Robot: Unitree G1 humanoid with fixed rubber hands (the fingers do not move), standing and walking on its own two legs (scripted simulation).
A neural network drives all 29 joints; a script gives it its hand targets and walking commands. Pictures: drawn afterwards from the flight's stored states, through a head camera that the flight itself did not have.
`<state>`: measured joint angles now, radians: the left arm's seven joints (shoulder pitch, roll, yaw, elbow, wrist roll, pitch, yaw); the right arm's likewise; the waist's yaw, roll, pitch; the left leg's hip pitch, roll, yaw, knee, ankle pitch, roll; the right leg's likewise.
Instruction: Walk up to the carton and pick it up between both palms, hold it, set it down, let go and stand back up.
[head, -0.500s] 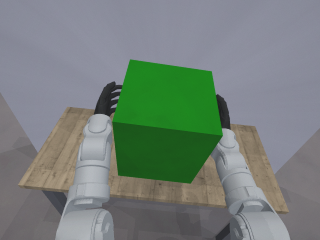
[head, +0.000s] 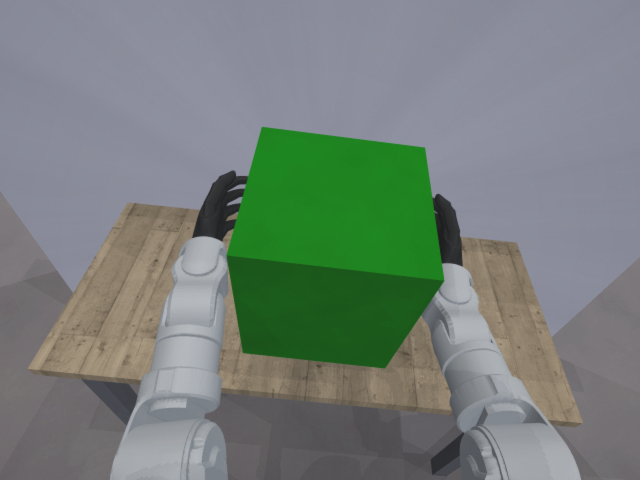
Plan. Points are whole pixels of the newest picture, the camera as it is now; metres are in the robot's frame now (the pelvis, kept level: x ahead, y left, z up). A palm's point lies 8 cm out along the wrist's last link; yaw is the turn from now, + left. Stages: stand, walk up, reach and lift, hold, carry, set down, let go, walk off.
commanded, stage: set down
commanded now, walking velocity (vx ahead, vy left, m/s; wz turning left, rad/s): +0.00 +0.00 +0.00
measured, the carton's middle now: (328, 256) +0.38 +0.01 +0.07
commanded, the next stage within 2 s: none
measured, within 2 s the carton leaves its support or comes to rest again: rests again in 1.28 s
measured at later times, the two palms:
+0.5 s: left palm (228, 250) +0.38 +0.14 +0.07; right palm (445, 271) +0.37 -0.16 +0.06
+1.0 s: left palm (236, 263) +0.39 +0.14 +0.03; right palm (441, 281) +0.37 -0.16 +0.03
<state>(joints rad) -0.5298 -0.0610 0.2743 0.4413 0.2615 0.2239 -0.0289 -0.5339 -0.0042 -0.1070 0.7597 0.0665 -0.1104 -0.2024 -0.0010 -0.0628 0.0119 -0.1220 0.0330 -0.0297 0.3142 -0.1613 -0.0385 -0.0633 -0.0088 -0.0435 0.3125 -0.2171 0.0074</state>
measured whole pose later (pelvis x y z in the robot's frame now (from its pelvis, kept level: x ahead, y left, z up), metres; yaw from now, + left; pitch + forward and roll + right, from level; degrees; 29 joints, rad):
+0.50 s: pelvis +0.01 +0.00 +0.00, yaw +0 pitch -1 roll +0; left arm -0.52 -0.09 0.31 0.61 0.26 0.08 0.00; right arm -0.53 0.00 -0.16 0.88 0.03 -0.20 -0.17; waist 0.00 -0.06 0.03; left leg -0.12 0.03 -0.02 0.30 -0.17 -0.04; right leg -0.07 -0.01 -0.04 0.31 -0.23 0.01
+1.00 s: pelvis +0.02 +0.00 +0.00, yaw -1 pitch +4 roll +0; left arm -0.51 -0.08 0.31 0.75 0.26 -0.14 0.03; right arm -0.53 0.00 -0.20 0.97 -0.02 -0.37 -0.16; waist 0.00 -0.06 0.03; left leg -0.20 0.03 -0.01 0.30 -0.17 -0.04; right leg -0.15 -0.01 -0.03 0.31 -0.23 0.01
